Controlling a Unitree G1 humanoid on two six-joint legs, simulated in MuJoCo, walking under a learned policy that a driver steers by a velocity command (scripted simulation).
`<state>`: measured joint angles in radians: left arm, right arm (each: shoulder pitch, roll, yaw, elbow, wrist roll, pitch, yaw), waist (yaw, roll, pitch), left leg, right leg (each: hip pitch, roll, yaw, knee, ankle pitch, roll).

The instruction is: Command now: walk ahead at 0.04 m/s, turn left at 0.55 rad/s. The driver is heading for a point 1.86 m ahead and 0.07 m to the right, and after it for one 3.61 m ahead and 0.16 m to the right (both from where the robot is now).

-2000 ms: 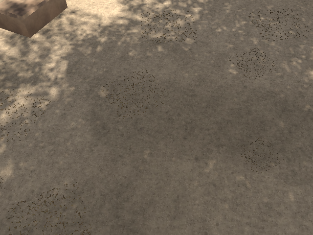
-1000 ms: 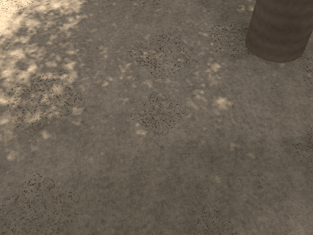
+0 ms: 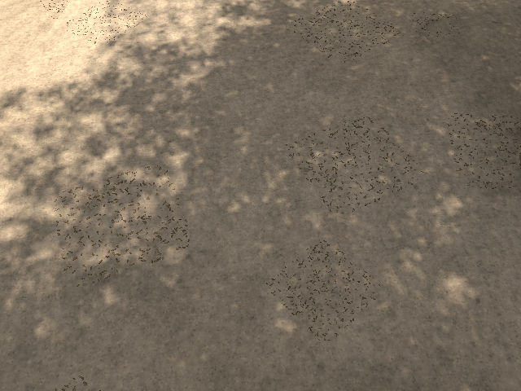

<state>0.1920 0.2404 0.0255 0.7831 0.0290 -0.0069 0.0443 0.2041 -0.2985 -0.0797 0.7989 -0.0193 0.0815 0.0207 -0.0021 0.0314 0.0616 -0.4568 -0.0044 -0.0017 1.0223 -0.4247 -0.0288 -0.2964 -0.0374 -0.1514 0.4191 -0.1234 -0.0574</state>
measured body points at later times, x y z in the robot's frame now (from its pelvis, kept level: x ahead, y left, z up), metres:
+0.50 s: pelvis -0.02 +0.04 +0.00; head -0.01 +0.06 +0.45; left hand -0.01 +0.31 -0.14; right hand +0.15 -0.18 -0.11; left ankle -0.03 +0.11 -0.74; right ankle -0.01 -0.09 -0.72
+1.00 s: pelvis -0.06 +0.06 +0.00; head -0.03 +0.08 +0.45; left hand +0.08 +0.33 -0.13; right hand +0.01 -0.23 -0.10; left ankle -0.05 +0.15 -0.74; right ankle -0.08 -0.07 -0.68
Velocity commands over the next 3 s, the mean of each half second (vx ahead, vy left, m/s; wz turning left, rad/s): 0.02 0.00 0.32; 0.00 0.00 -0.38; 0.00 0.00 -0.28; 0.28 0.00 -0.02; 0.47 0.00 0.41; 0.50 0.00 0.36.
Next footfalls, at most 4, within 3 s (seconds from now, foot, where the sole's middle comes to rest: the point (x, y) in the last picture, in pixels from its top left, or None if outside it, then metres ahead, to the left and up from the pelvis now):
0.16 left None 0.01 0.12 -0.78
0.58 right None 0.01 -0.08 -0.78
0.88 left None -0.01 0.14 -0.78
1.30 right None -0.08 -0.06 -0.78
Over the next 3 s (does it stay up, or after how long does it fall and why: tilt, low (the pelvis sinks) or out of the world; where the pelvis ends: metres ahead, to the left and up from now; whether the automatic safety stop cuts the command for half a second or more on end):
stays up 0.52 -0.05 0.00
